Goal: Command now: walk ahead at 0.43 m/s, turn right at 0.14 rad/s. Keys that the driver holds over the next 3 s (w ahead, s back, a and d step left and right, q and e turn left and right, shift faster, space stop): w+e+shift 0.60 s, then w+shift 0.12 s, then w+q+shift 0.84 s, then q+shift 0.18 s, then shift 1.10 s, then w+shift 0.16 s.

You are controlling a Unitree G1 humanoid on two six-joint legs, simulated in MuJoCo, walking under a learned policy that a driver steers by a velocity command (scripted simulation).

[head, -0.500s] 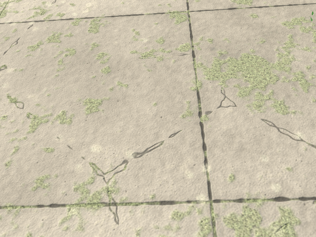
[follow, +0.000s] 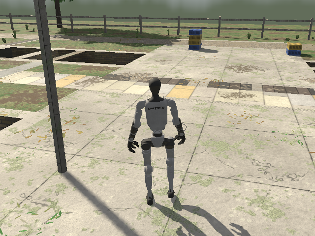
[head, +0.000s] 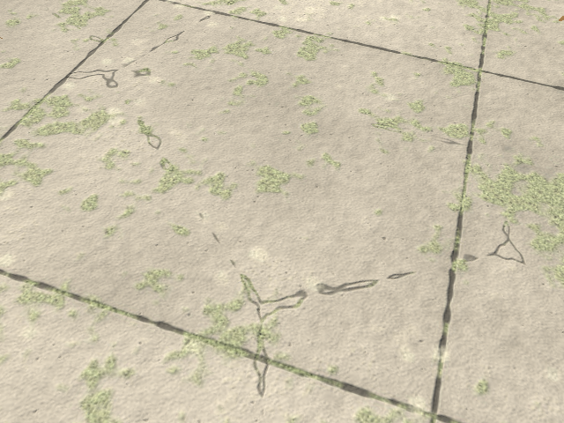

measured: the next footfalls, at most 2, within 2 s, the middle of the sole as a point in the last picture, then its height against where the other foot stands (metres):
right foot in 0.46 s outside the picture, level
left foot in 0.96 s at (442, 318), level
